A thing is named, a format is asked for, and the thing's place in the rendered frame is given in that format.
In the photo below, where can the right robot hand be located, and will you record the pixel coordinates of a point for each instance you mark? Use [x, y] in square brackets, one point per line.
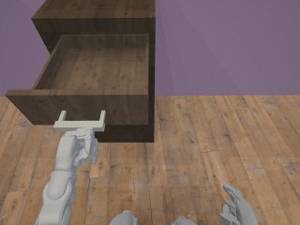
[241, 212]

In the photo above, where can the cabinet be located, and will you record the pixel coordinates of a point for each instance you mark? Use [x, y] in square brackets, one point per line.
[105, 17]

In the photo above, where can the handle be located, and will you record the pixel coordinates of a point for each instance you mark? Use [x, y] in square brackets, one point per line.
[65, 126]

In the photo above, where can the drawer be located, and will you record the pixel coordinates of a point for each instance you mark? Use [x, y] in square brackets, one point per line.
[87, 74]

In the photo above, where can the left robot hand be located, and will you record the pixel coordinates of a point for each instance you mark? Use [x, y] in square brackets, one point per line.
[81, 141]

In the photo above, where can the left robot forearm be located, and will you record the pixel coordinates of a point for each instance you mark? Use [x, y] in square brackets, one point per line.
[58, 197]

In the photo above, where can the left robot shin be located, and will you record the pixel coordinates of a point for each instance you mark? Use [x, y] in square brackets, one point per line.
[126, 212]

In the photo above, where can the left robot thigh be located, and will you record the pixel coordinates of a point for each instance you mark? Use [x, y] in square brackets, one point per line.
[124, 219]

